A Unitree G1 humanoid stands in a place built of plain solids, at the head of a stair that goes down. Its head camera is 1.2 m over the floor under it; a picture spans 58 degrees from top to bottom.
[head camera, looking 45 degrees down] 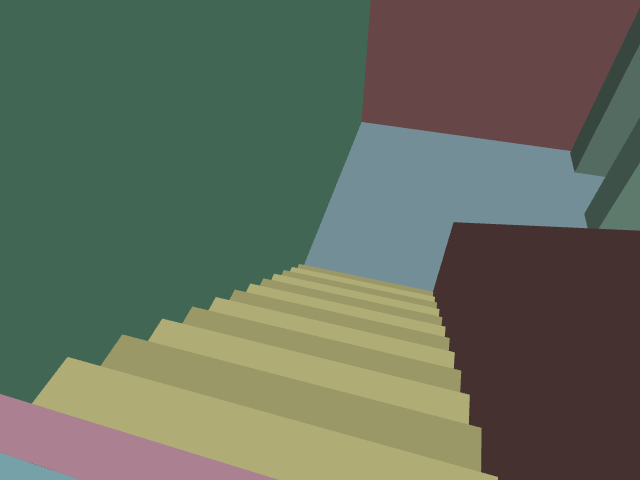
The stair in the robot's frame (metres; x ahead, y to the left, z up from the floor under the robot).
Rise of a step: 0.20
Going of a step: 0.23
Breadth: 1.50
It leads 15 degrees to the right of straight ahead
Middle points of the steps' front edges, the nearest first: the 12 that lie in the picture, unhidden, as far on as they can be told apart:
0.39 0.25 0.00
0.61 0.19 -0.20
0.84 0.13 -0.41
1.06 0.07 -0.61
1.28 0.01 -0.82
1.51 -0.06 -1.02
1.73 -0.12 -1.23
1.96 -0.18 -1.43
2.18 -0.24 -1.64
2.40 -0.30 -1.84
2.63 -0.36 -2.05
2.85 -0.43 -2.25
